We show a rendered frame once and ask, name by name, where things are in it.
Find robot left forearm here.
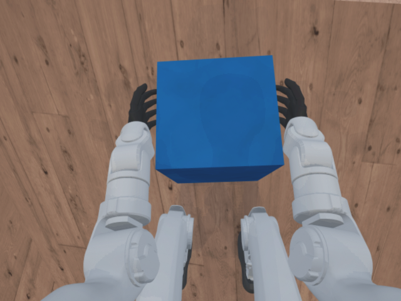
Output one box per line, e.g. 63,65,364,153
83,121,155,275

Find robot right hand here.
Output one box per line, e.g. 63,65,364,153
276,78,308,129

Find robot right forearm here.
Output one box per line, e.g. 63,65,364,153
283,117,373,272

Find robot left hand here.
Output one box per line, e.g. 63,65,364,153
128,83,157,130

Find robot left upper arm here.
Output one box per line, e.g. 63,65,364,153
41,227,160,301

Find robot left foot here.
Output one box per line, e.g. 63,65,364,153
182,246,192,289

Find robot right upper arm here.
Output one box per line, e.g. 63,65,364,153
288,224,401,301

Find carton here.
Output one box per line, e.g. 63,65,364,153
155,55,284,183

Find robot right shin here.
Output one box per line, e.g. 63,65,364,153
244,207,279,279

